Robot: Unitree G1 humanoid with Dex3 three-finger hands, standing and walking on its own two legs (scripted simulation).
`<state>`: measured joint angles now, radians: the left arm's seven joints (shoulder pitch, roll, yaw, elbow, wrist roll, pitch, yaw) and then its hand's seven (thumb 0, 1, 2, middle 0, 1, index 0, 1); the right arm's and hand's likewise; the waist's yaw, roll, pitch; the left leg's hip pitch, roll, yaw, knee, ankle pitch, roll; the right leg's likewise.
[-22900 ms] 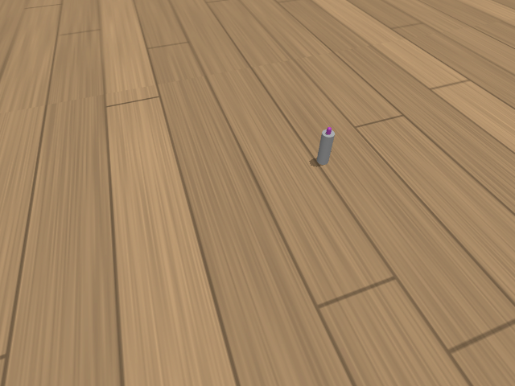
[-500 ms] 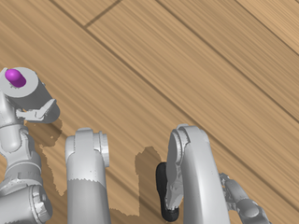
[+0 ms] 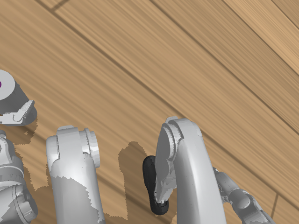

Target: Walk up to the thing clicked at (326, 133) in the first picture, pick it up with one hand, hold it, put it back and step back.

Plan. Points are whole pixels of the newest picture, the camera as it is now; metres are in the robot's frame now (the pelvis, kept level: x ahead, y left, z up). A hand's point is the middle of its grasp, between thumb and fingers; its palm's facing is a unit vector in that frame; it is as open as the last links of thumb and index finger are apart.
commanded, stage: lower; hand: left
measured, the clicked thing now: (8, 99) +0.39 +0.31 -0.12
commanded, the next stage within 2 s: loosen in 1.12 s
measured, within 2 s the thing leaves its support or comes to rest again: rests again in 1.04 s
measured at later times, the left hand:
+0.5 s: hand (14, 101) +0.40 +0.30 -0.14, palm faces +0.41 -0.91 +0.02, open 9.7 cm
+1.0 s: hand (18, 103) +0.39 +0.30 -0.16, palm faces +0.42 -0.91 +0.02, open 9.7 cm
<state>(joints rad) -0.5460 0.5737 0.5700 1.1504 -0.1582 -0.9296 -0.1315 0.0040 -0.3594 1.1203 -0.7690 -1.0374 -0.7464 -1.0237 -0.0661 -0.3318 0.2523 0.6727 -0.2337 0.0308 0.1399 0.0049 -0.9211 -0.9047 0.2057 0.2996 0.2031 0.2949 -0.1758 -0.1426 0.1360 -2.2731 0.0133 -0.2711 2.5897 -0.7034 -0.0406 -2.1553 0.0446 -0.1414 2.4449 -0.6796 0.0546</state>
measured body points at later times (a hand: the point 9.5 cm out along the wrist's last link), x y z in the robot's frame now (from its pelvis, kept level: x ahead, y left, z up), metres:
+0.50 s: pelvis -0.01 +0.01 +0.00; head +0.21 +0.16 +0.36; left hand +0.37 +0.35 -0.14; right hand +0.16 -0.25 -0.06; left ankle +0.08 +0.13 -0.26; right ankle +0.11 -0.12 -0.26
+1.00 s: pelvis -0.01 +0.01 -0.01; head +0.21 +0.17 +0.34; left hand +0.37 +0.35 -0.16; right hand +0.16 -0.24 -0.06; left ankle +0.08 +0.13 -0.26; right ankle +0.11 -0.12 -0.26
